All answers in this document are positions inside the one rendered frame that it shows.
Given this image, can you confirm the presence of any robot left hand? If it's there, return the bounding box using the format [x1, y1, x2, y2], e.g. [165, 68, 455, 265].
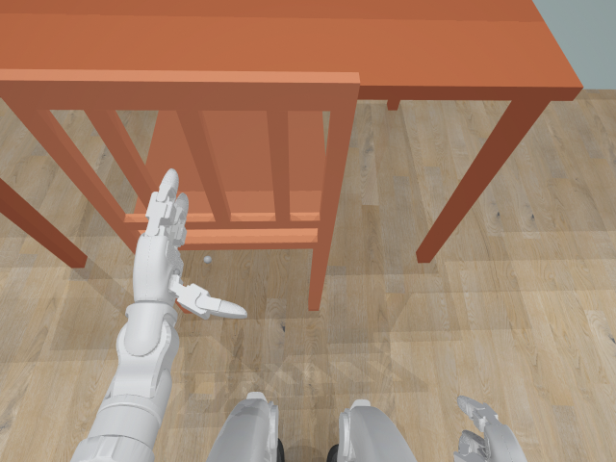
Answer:
[133, 168, 247, 320]

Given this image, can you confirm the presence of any robot left forearm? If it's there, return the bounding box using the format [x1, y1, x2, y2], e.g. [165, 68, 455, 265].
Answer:
[70, 300, 179, 462]

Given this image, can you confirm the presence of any chair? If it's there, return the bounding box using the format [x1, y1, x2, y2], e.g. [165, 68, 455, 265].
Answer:
[0, 69, 360, 314]

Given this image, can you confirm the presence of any robot left thigh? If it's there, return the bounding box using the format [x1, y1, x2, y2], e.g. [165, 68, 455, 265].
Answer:
[206, 398, 279, 462]

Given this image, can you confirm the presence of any table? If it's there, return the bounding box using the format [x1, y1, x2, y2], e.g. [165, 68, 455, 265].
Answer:
[0, 0, 584, 269]

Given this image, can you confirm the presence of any robot right thigh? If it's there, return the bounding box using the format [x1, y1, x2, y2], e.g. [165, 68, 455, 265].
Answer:
[339, 406, 418, 462]

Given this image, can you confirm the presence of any robot thigh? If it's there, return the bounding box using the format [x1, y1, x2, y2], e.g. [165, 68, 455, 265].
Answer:
[339, 406, 418, 462]
[206, 398, 279, 462]

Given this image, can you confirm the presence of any robot right hand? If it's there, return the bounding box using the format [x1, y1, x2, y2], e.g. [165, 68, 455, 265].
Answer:
[453, 396, 527, 462]

